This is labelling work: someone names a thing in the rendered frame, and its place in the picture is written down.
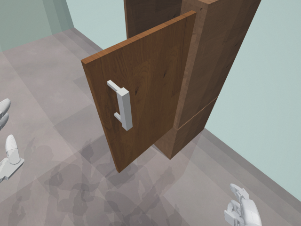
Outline right robot hand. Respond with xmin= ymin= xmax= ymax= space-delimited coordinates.
xmin=224 ymin=183 xmax=262 ymax=226

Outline cupboard door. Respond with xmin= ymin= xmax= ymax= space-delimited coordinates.
xmin=81 ymin=10 xmax=197 ymax=173

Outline handle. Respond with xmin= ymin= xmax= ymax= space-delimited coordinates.
xmin=107 ymin=80 xmax=133 ymax=131

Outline left robot hand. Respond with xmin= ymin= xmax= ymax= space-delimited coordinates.
xmin=0 ymin=98 xmax=24 ymax=183

